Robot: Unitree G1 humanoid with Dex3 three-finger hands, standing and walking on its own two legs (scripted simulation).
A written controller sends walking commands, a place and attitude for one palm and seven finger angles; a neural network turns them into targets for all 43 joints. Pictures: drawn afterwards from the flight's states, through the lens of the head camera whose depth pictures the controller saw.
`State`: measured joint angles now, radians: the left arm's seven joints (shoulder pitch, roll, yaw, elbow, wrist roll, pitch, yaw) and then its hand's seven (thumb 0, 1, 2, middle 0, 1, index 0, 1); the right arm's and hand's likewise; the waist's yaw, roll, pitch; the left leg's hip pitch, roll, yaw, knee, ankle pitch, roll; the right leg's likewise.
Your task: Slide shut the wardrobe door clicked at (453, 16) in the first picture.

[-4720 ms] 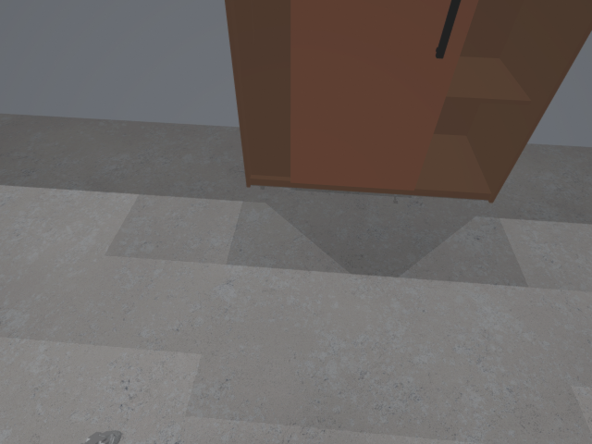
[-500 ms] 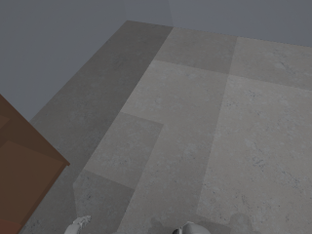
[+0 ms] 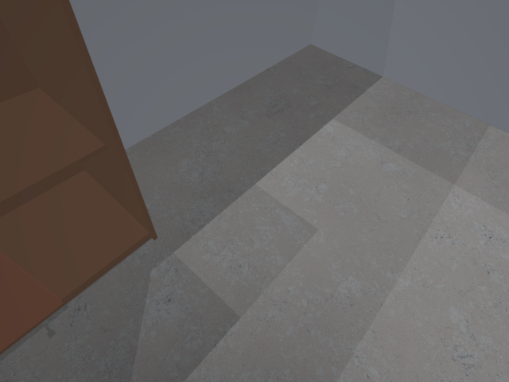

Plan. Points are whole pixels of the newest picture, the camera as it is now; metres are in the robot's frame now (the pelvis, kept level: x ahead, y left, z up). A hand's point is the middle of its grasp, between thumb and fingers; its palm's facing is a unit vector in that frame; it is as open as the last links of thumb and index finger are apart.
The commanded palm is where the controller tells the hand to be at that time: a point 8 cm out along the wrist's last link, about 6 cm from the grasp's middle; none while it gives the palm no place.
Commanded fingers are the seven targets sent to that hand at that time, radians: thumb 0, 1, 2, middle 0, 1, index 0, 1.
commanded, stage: turn to face it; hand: left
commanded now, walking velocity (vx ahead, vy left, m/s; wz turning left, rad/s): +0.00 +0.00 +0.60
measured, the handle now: out of the picture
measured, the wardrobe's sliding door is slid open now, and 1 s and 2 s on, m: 0.39 0.39 0.39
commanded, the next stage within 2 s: take the last steps up to it in 1.42 s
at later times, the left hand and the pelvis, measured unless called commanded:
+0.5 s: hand out of the picture +0.03 +0.15 -0.12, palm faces +0.33 -0.90 -0.30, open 7.4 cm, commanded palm none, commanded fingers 0.00 0.90 0.90 -0.20 -0.30 -0.20 -0.30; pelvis +0.00 -0.06 +0.02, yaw +18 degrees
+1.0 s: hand out of the picture -0.13 +0.18 -0.16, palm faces +0.62 -0.74 -0.25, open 7.4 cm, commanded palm none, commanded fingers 0.00 0.90 0.90 -0.20 -0.30 -0.20 -0.30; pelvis -0.03 -0.03 +0.02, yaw +36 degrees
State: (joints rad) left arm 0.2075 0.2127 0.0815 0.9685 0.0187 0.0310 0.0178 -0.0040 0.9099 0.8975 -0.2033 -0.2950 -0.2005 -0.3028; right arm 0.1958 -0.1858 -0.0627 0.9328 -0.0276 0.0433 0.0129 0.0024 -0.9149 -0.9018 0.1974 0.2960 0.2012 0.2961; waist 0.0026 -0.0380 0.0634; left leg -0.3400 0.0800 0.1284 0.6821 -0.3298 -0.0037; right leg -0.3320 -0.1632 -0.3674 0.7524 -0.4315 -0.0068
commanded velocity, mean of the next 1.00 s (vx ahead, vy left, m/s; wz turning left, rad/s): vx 0.00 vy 0.00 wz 0.58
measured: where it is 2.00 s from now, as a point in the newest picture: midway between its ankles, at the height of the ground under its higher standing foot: outside the picture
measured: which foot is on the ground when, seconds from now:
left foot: down 0.00-0.36, up 0.38-0.82, down 0.84-1.00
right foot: up 0.00-0.34, down 0.36-0.84, up 0.86-1.00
